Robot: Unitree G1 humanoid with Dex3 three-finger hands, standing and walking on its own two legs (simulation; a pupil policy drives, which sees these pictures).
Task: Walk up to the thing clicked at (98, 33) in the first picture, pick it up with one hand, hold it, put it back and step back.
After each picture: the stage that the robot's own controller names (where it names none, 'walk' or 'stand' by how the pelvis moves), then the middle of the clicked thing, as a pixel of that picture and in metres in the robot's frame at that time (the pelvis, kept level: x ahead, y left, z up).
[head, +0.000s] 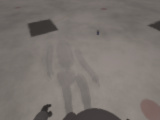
stand; (98, 32) +2.21 -0.14 -0.72
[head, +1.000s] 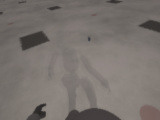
walk; (89, 38) +2.07 +0.21 -0.70
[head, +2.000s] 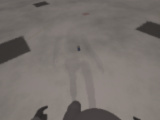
walk; (78, 48) +1.44 +0.38 -0.72
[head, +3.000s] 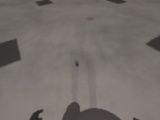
walk; (76, 63) +0.98 +0.31 -0.71
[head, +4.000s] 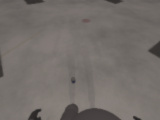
walk; (73, 80) +0.60 +0.23 -0.69
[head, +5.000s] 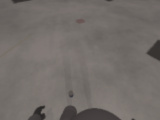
stand; (71, 94) +0.37 +0.19 -0.70
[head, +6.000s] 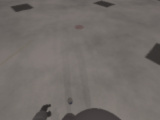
stand; (70, 101) +0.32 +0.21 -0.72
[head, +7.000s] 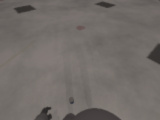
stand; (71, 100) +0.33 +0.21 -0.72
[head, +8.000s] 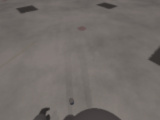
stand; (71, 101) +0.33 +0.20 -0.73
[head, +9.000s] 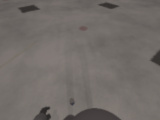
stand; (72, 101) +0.32 +0.20 -0.73
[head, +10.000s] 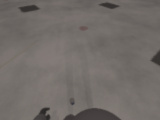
stand; (72, 101) +0.33 +0.19 -0.73
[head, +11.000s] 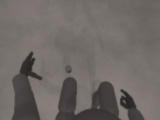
go down; (68, 69) +0.41 +0.19 -0.44
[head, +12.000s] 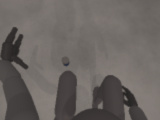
go down; (65, 61) +0.44 +0.20 -0.32
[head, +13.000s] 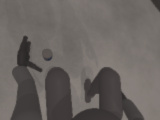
close in; (47, 55) +0.42 +0.23 -0.24
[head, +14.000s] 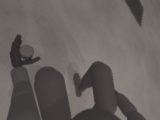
close; (27, 53) +0.42 +0.26 -0.23
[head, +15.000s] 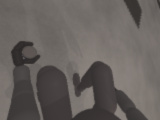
lift; (29, 53) +0.41 +0.24 -0.23
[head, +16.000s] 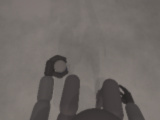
lift; (61, 68) +0.33 +0.20 -0.04
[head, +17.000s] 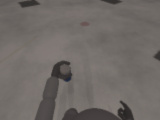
hold; (66, 73) +0.32 +0.17 +0.03
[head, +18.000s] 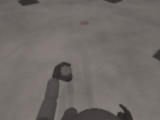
hold; (66, 74) +0.32 +0.17 +0.01
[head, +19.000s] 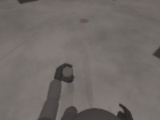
crouch; (68, 75) +0.32 +0.16 -0.01
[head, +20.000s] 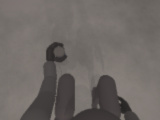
crouch; (60, 54) +0.45 +0.19 -0.08
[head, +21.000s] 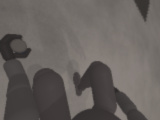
lower; (20, 48) +0.44 +0.27 -0.23
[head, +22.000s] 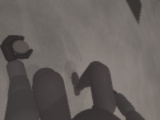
lower; (21, 49) +0.43 +0.27 -0.23
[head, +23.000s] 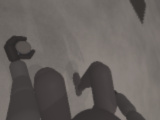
lower; (24, 49) +0.43 +0.26 -0.23
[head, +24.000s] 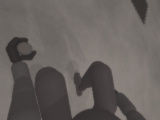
lower; (25, 50) +0.43 +0.26 -0.23
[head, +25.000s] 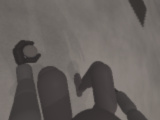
loosen; (30, 53) +0.41 +0.24 -0.23
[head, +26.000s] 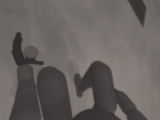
withdraw; (31, 54) +0.41 +0.23 -0.22
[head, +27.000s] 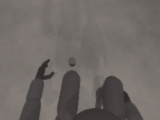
walk; (72, 62) +0.43 +0.17 -0.32
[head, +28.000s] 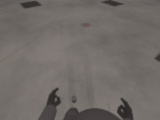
stand; (74, 99) +0.35 +0.15 -0.66
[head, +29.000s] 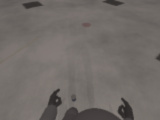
stand; (73, 98) +0.36 +0.17 -0.67
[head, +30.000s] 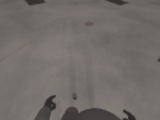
stand; (74, 96) +0.36 +0.16 -0.69
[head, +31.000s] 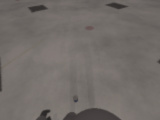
walk; (75, 98) +0.37 +0.17 -0.72
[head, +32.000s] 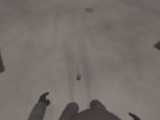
walk; (78, 77) +0.57 +0.11 -0.70
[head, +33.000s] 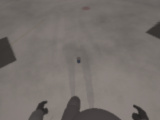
walk; (78, 60) +0.92 +0.23 -0.69
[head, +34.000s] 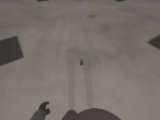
stand; (81, 62) +1.01 +0.15 -0.71
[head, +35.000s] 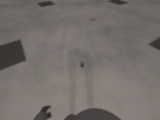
stand; (82, 64) +1.01 +0.16 -0.73
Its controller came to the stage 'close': yes
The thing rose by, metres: 0.73
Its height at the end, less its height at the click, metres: +0.00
